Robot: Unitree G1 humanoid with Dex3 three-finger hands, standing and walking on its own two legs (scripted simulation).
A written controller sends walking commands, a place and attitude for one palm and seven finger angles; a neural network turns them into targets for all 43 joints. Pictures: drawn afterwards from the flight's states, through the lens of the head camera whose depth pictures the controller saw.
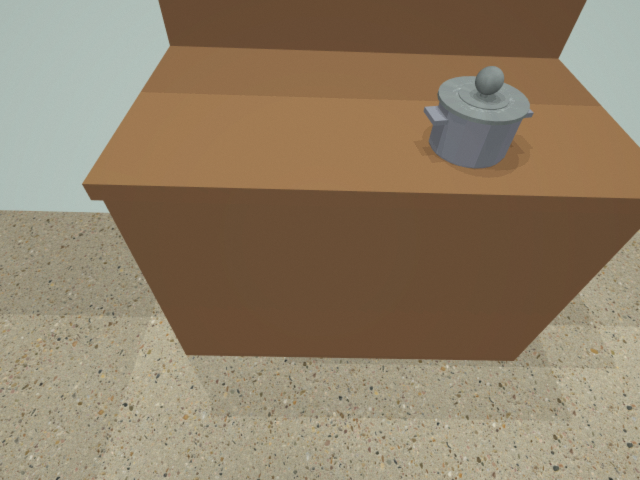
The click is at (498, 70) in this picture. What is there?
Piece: lid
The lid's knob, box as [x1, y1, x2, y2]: [475, 66, 503, 94]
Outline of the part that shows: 495,66 485,67 477,74 475,79 475,85 481,93 493,93 498,90 503,82 503,74 501,70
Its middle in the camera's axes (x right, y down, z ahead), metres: +0.31 -0.29 +0.71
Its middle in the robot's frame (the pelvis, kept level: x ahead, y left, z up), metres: +0.76 -0.27 +0.14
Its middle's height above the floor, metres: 0.92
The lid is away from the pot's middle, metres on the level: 0.00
